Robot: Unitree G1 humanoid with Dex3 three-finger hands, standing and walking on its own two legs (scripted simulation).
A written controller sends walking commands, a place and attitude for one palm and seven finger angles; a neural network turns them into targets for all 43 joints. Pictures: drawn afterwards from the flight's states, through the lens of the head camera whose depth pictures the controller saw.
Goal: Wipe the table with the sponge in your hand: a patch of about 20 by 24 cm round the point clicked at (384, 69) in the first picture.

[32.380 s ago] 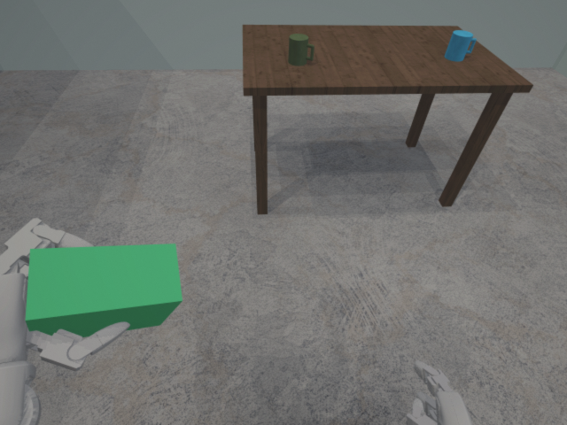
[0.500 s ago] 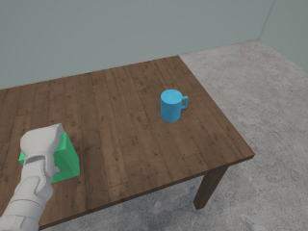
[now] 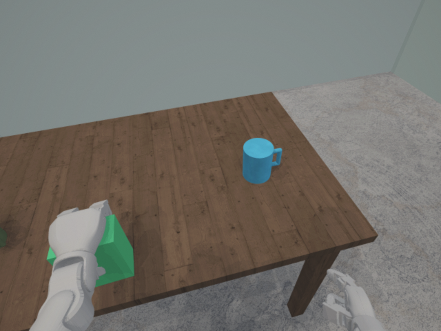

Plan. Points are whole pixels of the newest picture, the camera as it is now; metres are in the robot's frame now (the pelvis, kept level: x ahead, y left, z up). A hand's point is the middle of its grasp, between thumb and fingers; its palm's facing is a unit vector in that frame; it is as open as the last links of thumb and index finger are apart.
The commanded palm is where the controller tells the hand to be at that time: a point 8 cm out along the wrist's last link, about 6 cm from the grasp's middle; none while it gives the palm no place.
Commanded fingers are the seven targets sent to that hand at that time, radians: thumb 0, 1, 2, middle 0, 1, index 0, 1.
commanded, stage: lift the sponge slowly off the table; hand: left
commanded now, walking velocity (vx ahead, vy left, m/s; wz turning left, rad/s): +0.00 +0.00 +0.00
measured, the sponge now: (100, 259) +0.25 +0.29 -0.03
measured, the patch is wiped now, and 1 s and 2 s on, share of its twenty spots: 1.00 1.00 1.00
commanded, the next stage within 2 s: none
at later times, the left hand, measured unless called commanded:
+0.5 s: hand (86, 260) +0.22 +0.28 +0.03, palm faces -0.05 -0.07 -1.00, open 10.6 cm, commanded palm +0.20 +0.28 +0.08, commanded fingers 0.00 0.10 1.30 -1.20 -1.60 -1.20 -1.60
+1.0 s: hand (78, 252) +0.22 +0.28 +0.05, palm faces -0.02 -0.08 -1.00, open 10.6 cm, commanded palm +0.20 +0.28 +0.12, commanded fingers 0.00 0.10 1.30 -1.20 -1.60 -1.20 -1.60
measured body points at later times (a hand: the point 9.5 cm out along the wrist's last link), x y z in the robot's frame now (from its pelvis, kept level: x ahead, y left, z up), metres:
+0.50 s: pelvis -0.01 -0.01 +0.00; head -0.03 -0.03 +0.45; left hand +0.22 +0.28 +0.08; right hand +0.20 -0.24 -0.09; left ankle +0.02 +0.12 -0.72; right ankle -0.04 -0.12 -0.72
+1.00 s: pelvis -0.02 -0.01 +0.01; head -0.04 -0.04 +0.46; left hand +0.22 +0.28 +0.11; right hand +0.20 -0.22 -0.08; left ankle +0.02 +0.12 -0.72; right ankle -0.04 -0.12 -0.72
